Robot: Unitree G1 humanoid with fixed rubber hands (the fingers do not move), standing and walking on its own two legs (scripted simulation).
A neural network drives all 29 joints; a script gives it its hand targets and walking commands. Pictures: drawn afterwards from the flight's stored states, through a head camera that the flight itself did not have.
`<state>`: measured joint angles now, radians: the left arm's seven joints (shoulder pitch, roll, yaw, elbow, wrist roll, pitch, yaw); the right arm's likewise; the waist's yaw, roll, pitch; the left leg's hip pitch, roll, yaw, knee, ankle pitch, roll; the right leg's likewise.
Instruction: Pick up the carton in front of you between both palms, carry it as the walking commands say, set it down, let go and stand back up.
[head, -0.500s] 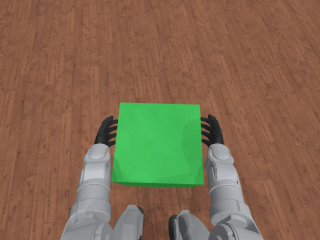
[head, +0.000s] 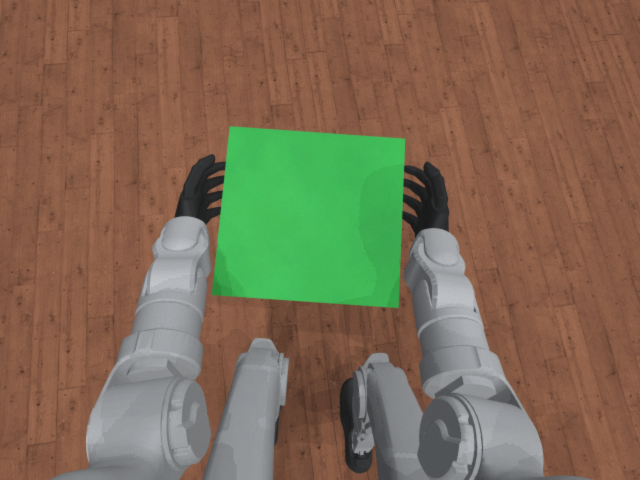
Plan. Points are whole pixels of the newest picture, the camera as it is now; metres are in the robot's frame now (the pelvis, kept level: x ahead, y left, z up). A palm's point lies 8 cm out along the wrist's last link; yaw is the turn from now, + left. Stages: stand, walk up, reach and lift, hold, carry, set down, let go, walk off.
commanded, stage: set down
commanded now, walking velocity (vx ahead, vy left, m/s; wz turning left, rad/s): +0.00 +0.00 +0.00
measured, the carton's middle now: (312, 232) +0.43 +0.04 -0.16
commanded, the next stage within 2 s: none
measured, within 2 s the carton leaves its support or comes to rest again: rests again in 1.36 s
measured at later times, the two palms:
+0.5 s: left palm (200, 220) +0.46 +0.23 -0.24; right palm (377, 229) +0.47 -0.07 -0.23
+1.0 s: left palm (215, 220) +0.50 +0.23 -0.37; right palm (361, 236) +0.50 -0.07 -0.37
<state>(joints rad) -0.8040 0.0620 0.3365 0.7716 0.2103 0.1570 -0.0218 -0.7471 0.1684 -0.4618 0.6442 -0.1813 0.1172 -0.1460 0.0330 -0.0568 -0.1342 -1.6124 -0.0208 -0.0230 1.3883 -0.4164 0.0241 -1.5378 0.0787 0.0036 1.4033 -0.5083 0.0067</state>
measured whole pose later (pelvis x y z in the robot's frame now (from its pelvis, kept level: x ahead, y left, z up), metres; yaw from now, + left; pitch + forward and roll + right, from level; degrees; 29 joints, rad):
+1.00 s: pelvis -0.03 +0.01 -0.21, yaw -3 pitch +38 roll -6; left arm -1.47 0.39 0.11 0.99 0.01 0.26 -0.02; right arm -1.31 0.00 -0.41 0.76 0.01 0.20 -0.29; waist 0.07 -0.09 0.32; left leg -2.26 -0.01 -0.02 2.12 -0.51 0.05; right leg -2.15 0.16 -0.02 2.13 -0.65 0.07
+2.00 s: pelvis -0.04 +0.00 -0.24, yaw -4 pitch +32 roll -4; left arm -1.54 0.43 0.26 1.15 0.13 0.20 -0.15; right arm -1.43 -0.06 -0.46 0.95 -0.08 0.16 -0.13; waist 0.08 -0.10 0.43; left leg -2.24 0.02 -0.02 2.20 -0.52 0.05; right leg -2.16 0.20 -0.02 2.22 -0.63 0.07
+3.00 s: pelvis -0.03 +0.01 -0.08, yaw -2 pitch +44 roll -6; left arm -1.31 0.51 0.23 0.96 -0.02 0.21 -0.12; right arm -1.17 -0.08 -0.30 0.68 0.03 0.25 -0.21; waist 0.01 -0.04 0.09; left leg -1.99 -0.04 -0.04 1.65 -0.43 0.04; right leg -1.88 0.12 0.01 1.66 -0.54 0.06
